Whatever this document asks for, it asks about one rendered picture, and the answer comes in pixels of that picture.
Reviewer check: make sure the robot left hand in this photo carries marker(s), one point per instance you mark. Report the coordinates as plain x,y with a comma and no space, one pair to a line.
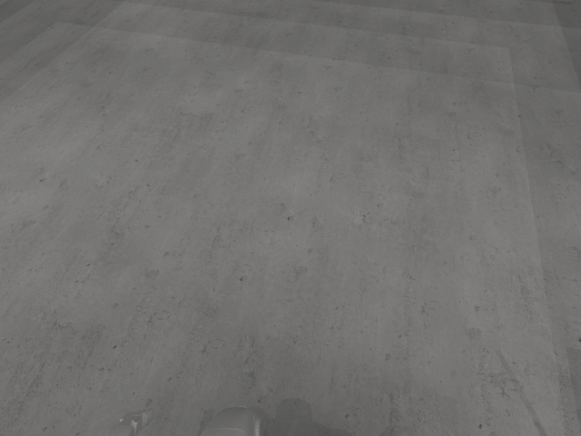
131,423

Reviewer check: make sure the robot left thigh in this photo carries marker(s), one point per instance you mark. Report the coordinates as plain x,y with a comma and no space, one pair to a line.
234,421

